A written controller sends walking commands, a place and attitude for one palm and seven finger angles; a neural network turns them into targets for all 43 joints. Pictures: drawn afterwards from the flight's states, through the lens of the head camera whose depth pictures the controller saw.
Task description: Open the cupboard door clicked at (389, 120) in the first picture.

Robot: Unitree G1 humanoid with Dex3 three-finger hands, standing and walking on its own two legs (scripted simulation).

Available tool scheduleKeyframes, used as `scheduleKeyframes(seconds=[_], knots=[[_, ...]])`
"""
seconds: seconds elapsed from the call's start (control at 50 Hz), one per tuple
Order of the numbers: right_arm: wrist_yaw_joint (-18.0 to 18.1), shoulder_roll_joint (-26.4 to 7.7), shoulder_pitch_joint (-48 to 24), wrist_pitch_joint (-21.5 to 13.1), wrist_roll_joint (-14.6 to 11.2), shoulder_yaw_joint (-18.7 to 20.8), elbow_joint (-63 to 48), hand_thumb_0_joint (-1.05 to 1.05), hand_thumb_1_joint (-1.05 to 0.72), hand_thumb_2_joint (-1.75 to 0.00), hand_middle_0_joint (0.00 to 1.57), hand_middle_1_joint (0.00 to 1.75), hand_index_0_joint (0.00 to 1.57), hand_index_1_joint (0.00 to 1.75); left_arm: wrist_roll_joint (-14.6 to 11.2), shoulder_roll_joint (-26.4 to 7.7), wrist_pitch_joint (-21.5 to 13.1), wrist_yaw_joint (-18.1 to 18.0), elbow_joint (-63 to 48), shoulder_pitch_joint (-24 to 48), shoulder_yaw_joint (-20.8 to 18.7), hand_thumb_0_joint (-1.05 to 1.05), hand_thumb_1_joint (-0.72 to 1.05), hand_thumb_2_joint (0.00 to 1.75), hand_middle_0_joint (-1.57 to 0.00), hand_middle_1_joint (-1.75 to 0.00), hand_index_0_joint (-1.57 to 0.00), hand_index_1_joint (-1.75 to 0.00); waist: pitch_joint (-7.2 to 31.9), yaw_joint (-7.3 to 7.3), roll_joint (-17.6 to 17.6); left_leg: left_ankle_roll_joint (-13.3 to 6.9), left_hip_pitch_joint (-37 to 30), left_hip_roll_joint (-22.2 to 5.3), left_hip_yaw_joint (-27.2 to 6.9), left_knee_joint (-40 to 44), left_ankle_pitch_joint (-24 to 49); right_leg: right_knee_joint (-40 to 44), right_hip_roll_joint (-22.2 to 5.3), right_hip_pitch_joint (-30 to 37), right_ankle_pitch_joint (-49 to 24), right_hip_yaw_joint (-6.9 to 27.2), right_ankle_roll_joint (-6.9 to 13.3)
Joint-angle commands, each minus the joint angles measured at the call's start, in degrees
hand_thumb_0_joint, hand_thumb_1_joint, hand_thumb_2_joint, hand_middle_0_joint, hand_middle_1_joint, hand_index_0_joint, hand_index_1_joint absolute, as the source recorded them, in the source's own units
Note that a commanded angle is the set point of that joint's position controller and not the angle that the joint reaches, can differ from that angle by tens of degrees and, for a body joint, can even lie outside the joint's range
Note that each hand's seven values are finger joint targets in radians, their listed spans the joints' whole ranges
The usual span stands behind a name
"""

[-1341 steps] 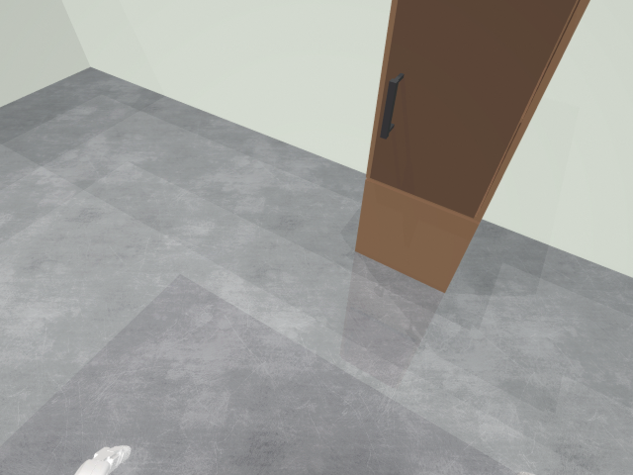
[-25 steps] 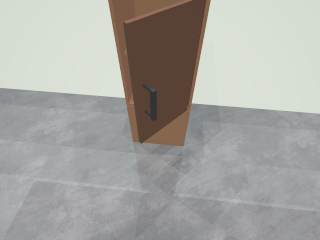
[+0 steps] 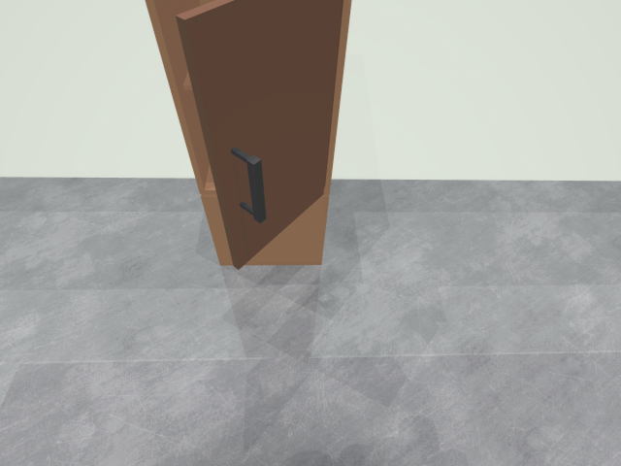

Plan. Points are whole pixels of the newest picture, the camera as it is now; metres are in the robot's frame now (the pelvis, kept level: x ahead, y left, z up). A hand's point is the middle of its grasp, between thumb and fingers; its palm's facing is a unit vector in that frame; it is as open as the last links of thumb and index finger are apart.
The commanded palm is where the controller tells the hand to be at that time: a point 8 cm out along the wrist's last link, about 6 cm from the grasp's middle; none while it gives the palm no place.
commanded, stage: walk to a spot facing it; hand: left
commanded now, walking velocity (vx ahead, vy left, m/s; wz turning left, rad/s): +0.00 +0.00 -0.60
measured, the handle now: (249, 186) +0.59 +0.16 -0.06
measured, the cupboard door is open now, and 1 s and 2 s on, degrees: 49 49 49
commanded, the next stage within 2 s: none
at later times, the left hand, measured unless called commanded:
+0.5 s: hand out of the picture +0.10 +0.14 -0.16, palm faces -0.25 -0.94 -0.24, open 7.3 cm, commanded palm none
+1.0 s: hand (283, 419) +0.21 +0.05 -0.16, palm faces -0.58 -0.77 -0.28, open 7.4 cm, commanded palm none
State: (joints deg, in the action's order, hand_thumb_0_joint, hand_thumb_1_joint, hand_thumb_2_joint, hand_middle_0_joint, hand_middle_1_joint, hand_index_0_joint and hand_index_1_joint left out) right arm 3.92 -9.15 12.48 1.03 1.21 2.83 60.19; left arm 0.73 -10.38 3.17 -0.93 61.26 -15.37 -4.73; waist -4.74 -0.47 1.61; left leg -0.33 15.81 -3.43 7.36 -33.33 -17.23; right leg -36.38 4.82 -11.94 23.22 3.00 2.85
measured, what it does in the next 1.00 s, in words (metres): steps on the spot, turning right: right foot, then left foot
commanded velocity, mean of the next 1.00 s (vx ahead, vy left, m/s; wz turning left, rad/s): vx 0.00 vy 0.00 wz -0.60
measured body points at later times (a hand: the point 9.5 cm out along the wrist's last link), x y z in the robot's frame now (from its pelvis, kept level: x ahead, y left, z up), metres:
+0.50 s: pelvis -0.01 -0.04 +0.00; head +0.05 -0.05 +0.45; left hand +0.11 +0.19 -0.15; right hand +0.03 -0.32 -0.13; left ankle +0.02 +0.09 -0.69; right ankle -0.03 -0.15 -0.73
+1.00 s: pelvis -0.01 -0.06 -0.01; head +0.03 -0.10 +0.44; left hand +0.24 +0.09 -0.14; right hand -0.15 -0.28 -0.16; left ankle +0.03 +0.08 -0.71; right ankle -0.07 -0.15 -0.73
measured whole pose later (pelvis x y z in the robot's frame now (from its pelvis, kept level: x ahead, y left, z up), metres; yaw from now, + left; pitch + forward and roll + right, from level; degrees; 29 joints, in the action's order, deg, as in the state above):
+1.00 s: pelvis -0.01 -0.06 -0.01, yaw -37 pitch +1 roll +0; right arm 1.6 -13.6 15.2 2.2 0.8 3.0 53.4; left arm 1.2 -13.9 1.8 1.4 51.8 -7.2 -4.4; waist -7.0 1.2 -2.2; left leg 3.2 17.7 -9.0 9.2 -46.9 -28.8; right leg -36.3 -0.1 -18.7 17.6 -2.7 1.1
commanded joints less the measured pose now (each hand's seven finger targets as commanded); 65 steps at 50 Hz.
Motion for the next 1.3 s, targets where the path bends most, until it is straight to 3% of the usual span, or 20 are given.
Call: scheduleKeyframes(seconds=[0.0, 0.18, 0.2, 0.22, 0.26, 0.32, 0.46, 0.52, 0.56, 0.6, 0.68, 0.84, 0.9, 0.92, 0.94, 0.96, 1.0, 1.1, 1.2, 1.28], knots=[[0.4, -10.9, 8.0, -1.3, 0.8, 1.7, -2.2, 0.0, -0.9, -0.9, 0.2, 0.3, 0.2, 0.3, 0.5, -5.5, -0.8, 0.9, -7.0, 2.9, -1.4, 0.0, 0.9, 0.9, -0.2, -0.3, -0.2, -0.3, 3.2, 1.79, -10.8, -11.6, -9.5, -22.2, -19.6, 17.3, 20.3, -24.8, -5.2, -16.5, 9.9, 0.4, -2.2], [-1.4, -13.5, -1.4, -0.3, 0.5, 3.1, -7.3, 0.0, -0.9, -0.9, 0.2, 0.3, 0.2, 0.3, 0.7, -6.5, -1.0, 2.2, -8.0, -1.4, -1.6, 0.0, 0.9, 0.9, -0.2, -0.3, -0.2, -0.3, 6.1, -2.71, -7.2, -2.1, 0.7, -14.1, 0.5, 2.8, 8.3, 4.3, -5.5, 1.7, -8.9, -7.7, -2.7], [-1.8, -11.3, -1.9, 0.1, 0.0, 2.9, -8.4, 0.0, -0.9, -0.9, 0.2, 0.3, 0.2, 0.3, 1.0, -10.3, -1.5, 1.8, -7.6, -3.0, -2.1, 0.0, 0.9, 0.9, -0.2, -0.3, -0.2, -0.3, 5.2, -3.85, 3.8, 1.0, 5.8, -9.0, 3.8, -7.0, -1.3, 13.1, -10.2, 4.8, -15.1, 0.2, -0.8], [-2.3, -6.9, -3.2, 0.3, -0.3, 2.0, -11.2, 0.0, -0.9, -0.9, 0.2, 0.3, 0.2, 0.3, 1.6, -17.2, -2.0, 0.9, -8.1, -3.1, -3.4, 0.0, 0.9, 0.9, -0.2, -0.3, -0.2, -0.3, 3.7, -4.55, 21.9, 3.8, 17.4, -0.6, 4.8, -21.7, -19.8, 19.4, -24.0, 5.8, -25.3, 22.8, 5.4], [-2.8, -8.6, -5.3, 0.8, -0.3, 2.3, -12.3, 0.0, -0.9, -0.9, 0.2, 0.3, 0.2, 0.3, 0.7, -17.7, -2.0, 0.2, -9.0, -3.0, -3.2, 0.0, 0.9, 0.9, -0.2, -0.3, -0.2, -0.3, 2.7, -4.23, 9.6, 2.7, 18.4, -2.1, -5.0, -32.0, -16.7, 18.4, -25.4, 2.2, -22.8, 21.7, 10.8], [-2.5, -8.5, -5.4, 0.8, -0.4, 2.2, -11.5, 0.0, -0.9, -0.9, 0.2, 0.3, 0.2, 0.3, 1.0, -13.6, -2.1, -0.4, -11.0, 3.3, -2.5, 0.0, 0.9, 0.9, -0.2, -0.3, -0.2, -0.3, 5.0, -1.29, 11.1, 3.4, 16.9, -1.6, -7.1, -32.1, -9.5, 14.6, -18.3, 2.3, -28.2, 16.4, 8.5], [-2.1, -6.6, -4.7, -0.1, -1.1, 1.7, -12.5, 0.0, -0.9, -0.9, 0.2, 0.3, 0.2, 0.3, 1.2, -14.1, -2.0, -0.2, -11.4, 2.5, -2.7, 0.0, 0.9, 0.9, -0.2, -0.3, -0.2, -0.3, 7.2, -0.61, 5.6, 3.2, 7.0, 2.4, -6.4, -11.8, -8.2, 13.1, -15.9, 1.1, -30.1, 19.8, 8.4], [-1.4, -8.2, 2.7, -1.0, -1.3, 1.7, -10.6, 0.0, -0.9, -0.9, 0.2, 0.3, 0.2, 0.3, 0.4, -12.6, -1.5, 0.1, -12.4, 5.6, -2.4, 0.0, 0.9, 0.9, -0.2, -0.3, -0.2, -0.3, 8.7, 3.1, 4.5, 2.6, -8.1, 2.2, -6.7, 6.7, 2.8, 8.3, -11.7, -7.2, -26.0, 17.6, 3.5], [-1.0, -17.3, 5.4, -1.8, -0.1, 3.3, -11.1, 0.0, -0.9, -0.9, 0.2, 0.3, 0.2, 0.3, -0.2, -6.8, -1.4, 1.0, -14.4, 4.6, -1.1, 0.0, 0.9, 0.9, -0.2, -0.3, -0.2, -0.3, 8.9, 3.21, -21.7, -5.8, -16.2, -22.3, -31.4, 18.7, 10.5, -12.8, -0.2, -22.9, 11.1, 2.1, -3.7], [-0.5, -15.3, 2.7, -1.6, 0.8, 2.0, -12.4, 0.0, -0.9, -0.9, 0.2, 0.3, 0.2, 0.3, 0.9, -9.2, -1.2, 1.8, -14.5, 6.0, -1.7, 0.0, 0.9, 0.9, -0.2, -0.3, -0.2, -0.3, 5.0, 1.77, -10.5, -10.5, -7.1, -22.7, -27.2, 17.5, 19.2, -27.8, -4.1, -22.0, 8.3, 2.3, -5.0], [-0.5, -11.8, 0.2, -2.0, 0.6, 0.9, -13.0, 0.0, -0.9, -0.9, 0.2, 0.3, 0.2, 0.3, 0.6, -7.1, -0.8, 2.9, -12.6, 4.6, -1.5, 0.0, 0.9, 0.9, -0.2, -0.3, -0.2, -0.3, 5.7, -0.24, -12.7, -5.9, -9.5, -13.3, -9.2, 12.3, 34.3, -31.8, -5.4, -21.8, 0.9, -2.2, -6.4], [-1.5, -14.1, 6.0, -1.3, 0.7, 2.4, -10.2, 0.0, -0.9, -0.9, 0.2, 0.3, 0.2, 0.3, 0.4, -5.7, -1.3, 3.3, -14.4, 9.7, -0.2, 0.0, 0.9, 0.9, -0.2, -0.3, -0.2, -0.3, 6.3, 2.97, -15.0, -5.9, -12.3, -15.8, -3.6, 8.6, 32.3, -6.8, -5.6, -12.5, 1.7, -8.2, -4.8], [-1.9, -14.8, 4.0, -1.0, 0.1, 2.8, -10.8, 0.0, -0.9, -0.9, 0.2, 0.3, 0.2, 0.3, 0.4, -7.9, -1.8, 3.0, -12.6, 3.7, -0.8, 0.0, 0.9, 0.9, -0.2, -0.3, -0.2, -0.3, 7.7, -0.88, -10.1, -1.7, -5.6, -14.3, -0.2, -0.4, 25.5, 8.5, -4.9, 1.5, -11.8, -8.8, -2.8], [-2.3, -12.5, 3.7, -0.8, -0.7, 2.6, -11.7, 0.0, -0.9, -0.9, 0.2, 0.3, 0.2, 0.3, 0.9, -12.5, -2.4, 2.4, -11.1, -1.1, -1.7, 0.0, 0.9, 0.9, -0.2, -0.3, -0.2, -0.3, 11.2, -3.04, 1.6, 1.6, 3.2, -10.3, 3.8, -10.7, 13.8, 13.2, -12.4, 12.6, -24.7, 0.9, 0.1], [-2.5, -7.9, -0.4, -0.7, -0.8, 1.3, -14.9, 0.0, -0.9, -0.9, 0.2, 0.3, 0.2, 0.3, 1.1, -19.0, -2.6, 1.2, -10.1, -4.5, -3.3, 0.0, 0.9, 0.9, -0.2, -0.3, -0.2, -0.3, 10.0, -5.39, 19.8, 4.3, 17.7, -1.2, 4.6, -25.0, -20.0, 15.4, -26.6, 16.5, -44.8, 21.1, 7.0], [-2.0, -10.0, -1.1, 0.3, -0.7, 1.5, -15.2, 0.0, -0.9, -0.9, 0.2, 0.3, 0.2, 0.3, 0.1, -19.1, -2.4, 0.4, -9.8, -5.7, -3.2, 0.0, 0.9, 0.9, -0.2, -0.3, -0.2, -0.3, 10.7, -5.96, 15.9, 3.6, 18.4, -1.9, -4.4, -31.6, -20.6, 15.0, -28.1, 14.4, -44.5, 20.5, 10.5], [-2.0, -9.2, -1.6, 0.7, -0.7, 1.6, -13.4, 0.0, -0.9, -0.9, 0.2, 0.3, 0.2, 0.3, 0.5, -15.2, -2.0, -0.3, -11.5, 0.9, -2.7, 0.0, 0.9, 0.9, -0.2, -0.3, -0.2, -0.3, 6.8, -2.61, 14.6, 3.9, 20.7, -3.5, -6.9, -34.2, -13.6, 16.0, -21.4, 9.1, -29.9, 17.6, 9.8], [-3.4, -8.3, -1.4, 0.7, 0.1, 1.7, -12.2, 0.0, -0.9, -0.9, 0.2, 0.3, 0.2, 0.3, 0.6, -13.2, -2.8, 0.1, -12.7, 3.2, -1.8, 0.0, 0.9, 0.9, -0.2, -0.3, -0.2, -0.3, 7.0, -0.79, 4.7, 4.7, 13.6, -1.2, -5.3, -26.2, -5.8, 19.6, -16.3, 2.2, -7.9, 15.4, 8.2], [-4.0, -8.0, -4.5, -1.0, 0.0, 2.0, -13.9, 0.0, -0.9, -0.9, 0.2, 0.3, 0.2, 0.3, 0.8, -14.0, -3.8, 1.1, -11.5, 0.8, -2.3, 0.0, 0.9, 0.9, -0.2, -0.3, -0.2, -0.3, 3.3, -2.15, 6.7, 4.0, 13.4, 1.0, -5.2, -14.8, -7.4, 23.1, -15.7, 1.6, 5.9, 21.1, 9.7], [-3.6, -7.8, -0.5, -2.5, -0.3, 1.9, -13.4, 0.0, -0.9, -0.9, 0.2, 0.3, 0.2, 0.3, 0.7, -13.4, -4.0, 1.6, -11.9, 2.5, -2.5, 0.0, 0.9, 0.9, -0.2, -0.3, -0.2, -0.3, 2.8, 0.22, 6.8, 3.0, 1.4, 3.2, -5.0, -2.0, -5.7, 20.4, -13.6, -5.9, 7.3, 21.8, 8.7]])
